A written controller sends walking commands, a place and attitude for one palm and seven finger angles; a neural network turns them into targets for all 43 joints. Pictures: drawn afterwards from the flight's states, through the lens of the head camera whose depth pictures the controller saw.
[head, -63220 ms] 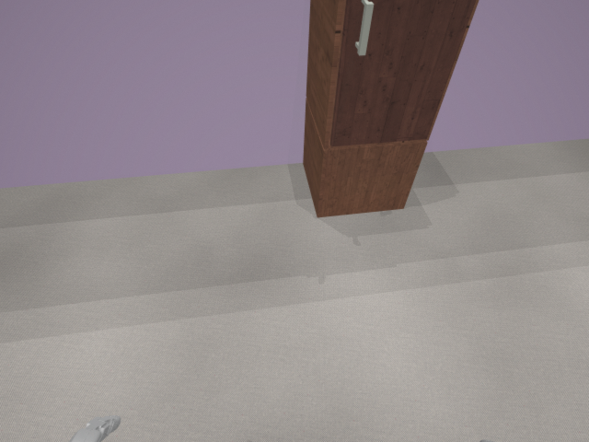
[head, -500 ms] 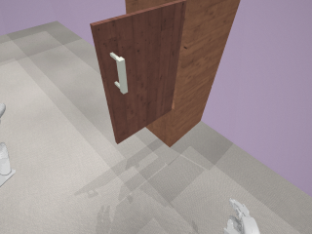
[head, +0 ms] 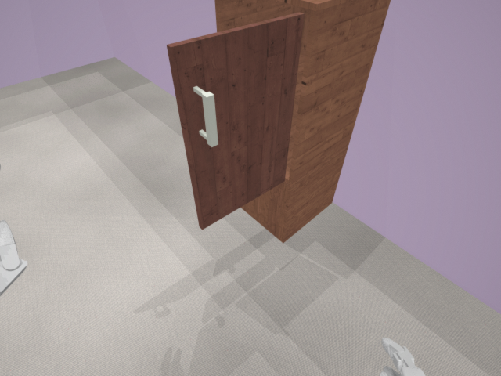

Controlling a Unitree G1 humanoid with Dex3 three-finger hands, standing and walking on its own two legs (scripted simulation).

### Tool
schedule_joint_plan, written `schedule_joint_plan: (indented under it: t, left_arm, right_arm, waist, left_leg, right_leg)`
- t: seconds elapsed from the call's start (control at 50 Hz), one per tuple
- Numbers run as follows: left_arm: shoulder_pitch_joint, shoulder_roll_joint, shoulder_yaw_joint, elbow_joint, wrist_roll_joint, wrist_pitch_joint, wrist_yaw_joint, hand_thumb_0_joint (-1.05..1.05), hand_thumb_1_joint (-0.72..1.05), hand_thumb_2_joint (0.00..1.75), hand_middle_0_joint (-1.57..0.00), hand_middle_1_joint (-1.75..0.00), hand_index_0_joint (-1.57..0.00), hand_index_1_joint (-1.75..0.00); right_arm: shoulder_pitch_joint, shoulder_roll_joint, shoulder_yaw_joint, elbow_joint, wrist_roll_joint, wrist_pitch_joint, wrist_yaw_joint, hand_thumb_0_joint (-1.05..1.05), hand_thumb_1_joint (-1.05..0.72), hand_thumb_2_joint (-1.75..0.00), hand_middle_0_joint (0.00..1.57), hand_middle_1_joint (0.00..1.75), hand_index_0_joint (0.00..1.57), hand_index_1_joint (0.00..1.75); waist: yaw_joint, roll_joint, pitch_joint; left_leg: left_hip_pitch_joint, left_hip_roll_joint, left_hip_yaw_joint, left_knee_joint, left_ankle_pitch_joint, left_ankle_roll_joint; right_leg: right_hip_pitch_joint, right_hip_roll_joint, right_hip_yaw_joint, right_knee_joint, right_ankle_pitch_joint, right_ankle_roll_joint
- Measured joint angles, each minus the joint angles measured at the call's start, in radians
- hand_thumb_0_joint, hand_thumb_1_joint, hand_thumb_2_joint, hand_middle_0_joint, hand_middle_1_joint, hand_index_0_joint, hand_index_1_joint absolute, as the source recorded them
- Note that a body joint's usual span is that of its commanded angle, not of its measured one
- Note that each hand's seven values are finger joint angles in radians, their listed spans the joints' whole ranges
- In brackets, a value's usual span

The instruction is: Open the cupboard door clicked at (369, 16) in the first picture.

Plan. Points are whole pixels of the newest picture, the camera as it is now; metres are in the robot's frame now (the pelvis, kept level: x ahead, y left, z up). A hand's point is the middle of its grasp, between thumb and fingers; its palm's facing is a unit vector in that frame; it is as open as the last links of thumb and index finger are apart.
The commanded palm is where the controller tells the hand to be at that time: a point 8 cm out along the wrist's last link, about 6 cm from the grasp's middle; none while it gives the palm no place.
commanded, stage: stop stepping back and stand still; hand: left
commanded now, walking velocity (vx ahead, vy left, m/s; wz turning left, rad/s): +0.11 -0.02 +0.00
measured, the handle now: (205, 117) +0.65 +0.14 +0.09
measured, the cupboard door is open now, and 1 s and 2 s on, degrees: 86 86 86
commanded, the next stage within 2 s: let the arm hang, fingers relaxed in 0.44 s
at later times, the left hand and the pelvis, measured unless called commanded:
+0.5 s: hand (31, 257) +0.21 +0.27 +0.17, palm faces +0.40 -0.77 -0.50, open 7.4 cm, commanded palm +0.14 +0.31 +0.19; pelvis +0.00 +0.01 +0.00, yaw +0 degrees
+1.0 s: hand out of the picture -0.03 +0.21 -0.16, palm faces +0.02 -0.97 -0.24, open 7.2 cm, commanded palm none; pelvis -0.03 +0.01 +0.01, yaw +2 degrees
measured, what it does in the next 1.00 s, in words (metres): stands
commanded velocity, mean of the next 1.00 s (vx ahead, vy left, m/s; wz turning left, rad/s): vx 0.01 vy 0.00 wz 0.00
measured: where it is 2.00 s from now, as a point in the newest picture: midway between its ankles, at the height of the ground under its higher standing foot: outside the picture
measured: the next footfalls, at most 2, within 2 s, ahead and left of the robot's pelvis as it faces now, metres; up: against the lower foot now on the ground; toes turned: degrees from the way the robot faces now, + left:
none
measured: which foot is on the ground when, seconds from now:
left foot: down 0.00-1.00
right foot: down 0.00-1.00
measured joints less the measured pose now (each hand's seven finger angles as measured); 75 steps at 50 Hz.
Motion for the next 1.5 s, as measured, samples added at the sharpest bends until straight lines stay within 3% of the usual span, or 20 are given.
schedule_joint_plan:
  t: [0.06,0.12,0.16,0.22,0.3,0.36,0.38,0.44,0.54,0.58,0.64,0.7,0.78,0.84,0.94,1.02,1.22,1.5]
  left_arm:
    - [-0.046,-0.029,-0.015,0.032,0.001,0.0,-0.007,0.01,0.89,0.9,-0.21,-0.3,-0.21,-0.3]
    - [-0.069,-0.061,-0.044,0.043,0.001,0.004,-0.018,0.01,0.89,0.9,-0.21,-0.3,-0.21,-0.3]
    - [-0.052,-0.069,-0.052,0.028,-0.001,0.01,-0.021,0.01,0.89,0.9,-0.21,-0.3,-0.21,-0.3]
    - [-0.01,-0.063,-0.053,-0.027,-0.007,0.015,-0.018,0.01,0.89,0.9,-0.21,-0.3,-0.21,-0.3]
    - [0.003,-0.028,-0.036,-0.06,0.005,0.01,-0.01,0.01,0.89,0.9,-0.22,-0.3,-0.21,-0.3]
    - [-0.007,0.004,-0.009,-0.068,0.009,0.003,-0.003,0.01,0.89,0.9,-0.22,-0.3,-0.21,-0.3]
    - [-0.011,0.014,0.003,-0.065,0.008,-0.002,-0.001,0.01,0.89,0.9,-0.22,-0.3,-0.21,-0.3]
    - [-0.032,-0.007,0.004,-0.027,-0.002,-0.013,-0.008,0.01,0.89,0.9,-0.21,-0.3,-0.21,-0.3]
    - [-0.01,-0.04,-0.036,-0.003,-0.018,0.011,-0.023,0.01,0.89,0.9,-0.21,-0.3,-0.21,-0.3]
    - [-0.073,-0.024,-0.119,0.137,0.014,0.012,-0.065,0.0,0.89,0.9,-0.21,-0.3,-0.2,-0.3]
    - [-0.206,-0.063,-0.26,0.495,0.034,0.135,-0.124,0.0,0.9,0.9,-0.2,-0.3,-0.2,-0.3]
    - [-0.273,-0.133,-0.352,0.831,0.044,0.228,-0.148,0.0,0.9,0.9,-0.2,-0.3,-0.2,-0.3]
    - [-0.288,-0.201,-0.438,1.12,0.042,0.265,-0.166,0.01,0.91,0.9,-0.2,-0.3,-0.19,-0.3]
    - [-0.284,-0.244,-0.476,1.266,0.033,0.269,-0.171,0.01,0.91,0.9,-0.2,-0.3,-0.2,-0.3]
    - [-0.279,-0.223,-0.453,1.412,0.024,0.246,-0.157,0.0,0.96,0.9,-0.21,-0.3,-0.2,-0.3]
    - [-0.276,-0.196,-0.439,1.494,0.022,0.237,-0.155,0.0,0.94,0.9,-0.21,-0.3,-0.2,-0.3]
    - [-0.339,-0.147,-0.411,1.573,0.023,0.228,-0.147,0.0,0.91,0.9,-0.2,-0.3,-0.2,-0.3]
    - [-0.456,-0.151,-0.42,1.56,0.024,0.201,-0.154,0.0,0.91,0.9,-0.2,-0.3,-0.2,-0.3]
  right_arm:
    - [-0.015,0.006,0.008,0.017,0.001,0.008,0.009,0.01,-0.91,-0.89,0.2,0.3,0.2,0.3]
    - [-0.039,0.007,0.011,0.039,-0.001,0.025,0.019,0.01,-0.91,-0.89,0.21,0.3,0.2,0.3]
    - [-0.045,0.012,0.02,0.037,-0.005,0.031,0.022,0.01,-0.91,-0.89,0.21,0.3,0.2,0.3]
    - [-0.039,0.008,0.027,0.003,-0.017,0.021,0.013,0.01,-0.9,-0.89,0.21,0.3,0.2,0.3]
    - [-0.029,0.034,0.021,0.0,-0.022,0.003,0.01,0.01,-0.91,-0.89,0.21,0.3,0.2,0.3]
    - [-0.021,0.043,0.031,-0.007,-0.013,-0.01,0.017,0.01,-0.91,-0.89,0.21,0.3,0.2,0.3]
    - [-0.023,0.044,0.035,-0.012,-0.009,-0.011,0.021,0.01,-0.9,-0.89,0.21,0.3,0.2,0.3]
    - [-0.06,0.032,0.035,-0.011,-0.002,0.0,0.029,0.01,-0.9,-0.89,0.21,0.3,0.2,0.3]
    - [-0.103,0.011,0.017,-0.022,0.006,0.024,0.03,0.01,-0.9,-0.89,0.21,0.3,0.2,0.3]
    - [-0.107,-0.025,-0.005,0.02,0.006,0.003,0.063,0.01,-0.9,-0.89,0.21,0.3,0.2,0.3]
    - [-0.135,-0.086,-0.018,0.102,-0.003,0.059,0.091,0.01,-0.9,-0.89,0.21,0.3,0.2,0.3]
    - [-0.146,-0.105,-0.014,0.158,-0.014,0.106,0.094,0.01,-0.91,-0.89,0.2,0.3,0.2,0.3]
    - [-0.117,-0.085,-0.001,0.215,-0.022,0.142,0.096,0.01,-0.91,-0.89,0.2,0.3,0.2,0.3]
    - [-0.086,-0.069,0.008,0.269,-0.027,0.161,0.095,0.0,-0.91,-0.89,0.2,0.3,0.2,0.3]
    - [-0.037,-0.046,0.013,0.361,-0.025,0.177,0.087,0.01,-0.91,-0.89,0.2,0.3,0.2,0.3]
    - [-0.022,-0.04,0.006,0.409,-0.022,0.181,0.082,0.01,-0.91,-0.89,0.2,0.3,0.2,0.3]
    - [-0.044,-0.04,-0.007,0.461,-0.023,0.169,0.079,0.0,-0.91,-0.89,0.2,0.3,0.2,0.3]
    - [-0.122,-0.084,-0.008,0.48,-0.021,0.146,0.082,0.0,-0.91,-0.89,0.2,0.3,0.2,0.3]
  waist:
    - [0.011,0.029,0.007]
    - [0.02,0.027,0.024]
    - [0.017,0.009,0.033]
    - [0.004,0.003,0.044]
    - [0.014,-0.033,0.055]
    - [0.013,-0.029,0.053]
    - [0.013,-0.031,0.053]
    - [0.01,0.003,0.064]
    - [-0.01,0.024,0.076]
    - [-0.009,0.043,0.05]
    - [-0.005,0.078,0.015]
    - [-0.016,0.089,0.017]
    - [-0.028,0.039,0.06]
    - [-0.022,0.01,0.091]
    - [0.004,0.002,0.115]
    - [0.011,0.025,0.113]
    - [0.005,0.063,0.094]
    - [-0.006,0.051,0.081]
  left_leg:
    - [-0.068,0.004,-0.015,0.134,-0.075,0.041]
    - [-0.157,-0.018,-0.009,0.324,-0.106,0.06]
    - [-0.158,-0.021,0.012,0.275,-0.083,0.066]
    - [-0.098,-0.014,0.008,0.049,0.01,0.064]
    - [-0.066,-0.036,0.023,0.017,0.044,0.053]
    - [-0.053,-0.034,0.01,-0.006,0.054,0.048]
    - [-0.057,-0.036,0.011,0.001,0.05,0.045]
    - [-0.073,-0.018,0.01,0.018,0.04,0.038]
    - [-0.081,-0.015,0.016,-0.005,0.061,0.04]
    - [-0.124,-0.026,0.002,0.021,0.062,0.047]
    - [-0.167,-0.047,-0.002,0.062,0.048,0.059]
    - [-0.173,-0.051,0.0,0.078,0.044,0.06]
    - [-0.149,-0.05,-0.006,0.058,0.061,0.051]
    - [-0.131,-0.042,-0.014,0.028,0.082,0.046]
    - [-0.109,-0.03,-0.03,-0.032,0.122,0.038]
    - [-0.093,-0.027,-0.032,-0.059,0.137,0.038]
    - [-0.065,-0.032,-0.02,-0.085,0.145,0.046]
    - [-0.008,-0.047,-0.007,-0.161,0.162,0.05]
  right_leg:
    - [-0.013,0.014,-0.012,0.008,-0.007,-0.024]
    - [-0.01,0.012,-0.011,-0.021,0.013,-0.023]
    - [-0.006,0.008,-0.004,-0.04,0.027,-0.018]
    - [-0.02,0.014,-0.009,-0.012,0.01,-0.003]
    - [-0.038,0.003,0.034,0.111,-0.124,0.031]
    - [0.016,0.001,0.024,0.023,-0.051,0.042]
    - [0.039,-0.002,0.027,-0.025,0.015,0.037]
    - [0.047,0.017,0.026,-0.06,0.002,0.01]
    - [0.038,0.022,0.032,-0.087,0.019,0.009]
    - [0.003,0.009,0.019,-0.06,0.013,0.013]
    - [-0.049,-0.015,0.017,0.008,-0.017,0.023]
    - [-0.057,-0.019,0.019,0.029,-0.024,0.022]
    - [-0.035,-0.018,0.013,0.016,-0.016,0.01]
    - [-0.009,-0.008,0.004,-0.028,0.011,0.008]
    - [0.031,0.007,-0.013,-0.117,0.062,-0.001]
    - [0.053,0.011,-0.016,-0.157,0.083,-0.002]
    - [0.077,0.009,-0.004,-0.182,0.093,0.002]
    - [0.109,-0.004,0.01,-0.21,0.091,0.015]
